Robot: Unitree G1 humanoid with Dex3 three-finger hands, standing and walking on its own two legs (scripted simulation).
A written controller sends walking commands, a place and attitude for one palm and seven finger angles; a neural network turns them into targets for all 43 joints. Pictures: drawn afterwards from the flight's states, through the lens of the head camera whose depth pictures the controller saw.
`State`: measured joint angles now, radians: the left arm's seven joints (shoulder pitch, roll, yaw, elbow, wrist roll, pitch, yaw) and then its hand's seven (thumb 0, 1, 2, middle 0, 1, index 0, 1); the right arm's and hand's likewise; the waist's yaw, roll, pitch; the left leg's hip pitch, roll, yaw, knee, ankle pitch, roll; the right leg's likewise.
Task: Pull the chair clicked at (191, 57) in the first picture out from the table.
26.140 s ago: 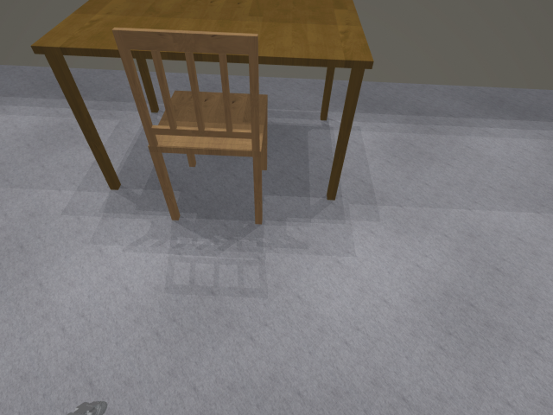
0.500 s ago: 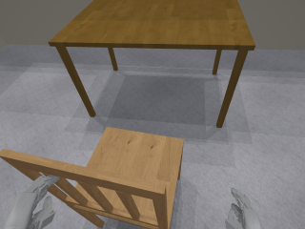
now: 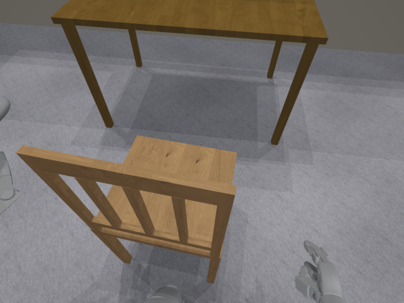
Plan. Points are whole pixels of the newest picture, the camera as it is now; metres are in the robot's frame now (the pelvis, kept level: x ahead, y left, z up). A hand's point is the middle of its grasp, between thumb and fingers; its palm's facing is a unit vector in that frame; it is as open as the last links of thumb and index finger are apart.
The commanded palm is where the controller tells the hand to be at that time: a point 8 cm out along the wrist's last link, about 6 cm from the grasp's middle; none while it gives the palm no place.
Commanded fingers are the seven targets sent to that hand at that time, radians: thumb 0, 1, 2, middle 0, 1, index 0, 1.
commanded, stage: step back with the hand held close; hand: left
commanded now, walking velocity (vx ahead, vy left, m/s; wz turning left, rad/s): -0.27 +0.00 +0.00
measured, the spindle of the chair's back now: (141, 211) +0.31 +0.19 -0.10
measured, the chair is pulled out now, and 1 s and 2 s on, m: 0.66 0.66 0.66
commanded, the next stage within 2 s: stop stepping back and stand still in 0.38 s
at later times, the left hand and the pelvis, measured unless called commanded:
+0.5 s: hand out of the picture +0.10 +0.28 +0.18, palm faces +0.36 -0.76 -0.54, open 7.4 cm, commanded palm +0.04 +0.32 +0.19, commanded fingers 0.00 0.90 0.90 -0.20 -0.30 -0.20 -0.30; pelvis -0.11 +0.03 +0.00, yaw -2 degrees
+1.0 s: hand out of the picture +0.04 +0.29 +0.17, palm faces +0.42 -0.77 -0.48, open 7.4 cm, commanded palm -0.01 +0.32 +0.19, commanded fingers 0.00 0.90 0.90 -0.20 -0.30 -0.20 -0.30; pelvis -0.15 +0.03 +0.01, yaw +0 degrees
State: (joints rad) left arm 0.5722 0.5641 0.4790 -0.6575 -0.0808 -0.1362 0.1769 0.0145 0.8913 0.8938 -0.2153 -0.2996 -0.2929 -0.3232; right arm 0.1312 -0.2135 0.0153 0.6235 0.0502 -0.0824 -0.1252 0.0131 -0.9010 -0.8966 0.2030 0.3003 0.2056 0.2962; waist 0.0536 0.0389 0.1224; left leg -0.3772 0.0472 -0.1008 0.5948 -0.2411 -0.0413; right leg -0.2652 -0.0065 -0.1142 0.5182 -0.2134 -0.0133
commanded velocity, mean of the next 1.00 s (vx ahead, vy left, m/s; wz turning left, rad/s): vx -0.07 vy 0.00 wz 0.01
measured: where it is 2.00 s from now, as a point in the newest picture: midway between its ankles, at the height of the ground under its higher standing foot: outside the picture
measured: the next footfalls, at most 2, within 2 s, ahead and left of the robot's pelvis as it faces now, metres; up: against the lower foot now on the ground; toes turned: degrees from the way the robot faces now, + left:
right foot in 0.30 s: -0.04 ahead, -0.12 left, +0.00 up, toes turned -3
left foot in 0.72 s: -0.08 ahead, +0.15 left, +0.00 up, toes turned -2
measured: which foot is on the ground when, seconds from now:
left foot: down 0.00-0.54, up 0.56-0.70, down 0.72-1.00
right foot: down 0.00-0.16, up 0.18-0.28, down 0.30-1.00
